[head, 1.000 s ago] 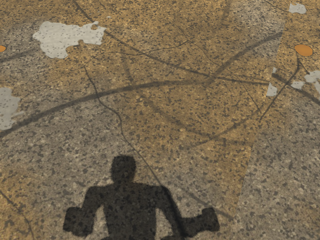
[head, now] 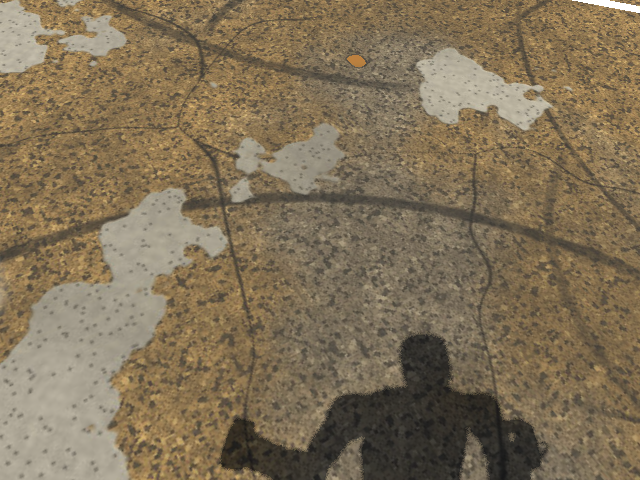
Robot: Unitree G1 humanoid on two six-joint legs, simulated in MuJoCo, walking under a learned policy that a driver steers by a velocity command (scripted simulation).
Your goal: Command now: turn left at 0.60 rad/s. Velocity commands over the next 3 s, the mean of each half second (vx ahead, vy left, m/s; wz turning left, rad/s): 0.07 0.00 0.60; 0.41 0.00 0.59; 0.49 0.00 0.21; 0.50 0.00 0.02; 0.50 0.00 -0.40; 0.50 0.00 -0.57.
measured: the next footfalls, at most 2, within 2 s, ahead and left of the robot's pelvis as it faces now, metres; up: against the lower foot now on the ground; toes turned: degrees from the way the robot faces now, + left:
right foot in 0.28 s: +0.08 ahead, -0.13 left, +0.00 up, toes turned +16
left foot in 0.74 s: +0.10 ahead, +0.19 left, +0.00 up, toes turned +30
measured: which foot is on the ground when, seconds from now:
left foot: down 0.00-0.28, up 0.30-0.72, down 0.74-1.00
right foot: up 0.00-0.26, down 0.28-0.74, up 0.76-1.00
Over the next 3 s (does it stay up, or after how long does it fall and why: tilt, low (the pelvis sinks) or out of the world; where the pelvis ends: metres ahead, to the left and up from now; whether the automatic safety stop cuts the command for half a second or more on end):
stays up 1.10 0.79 0.00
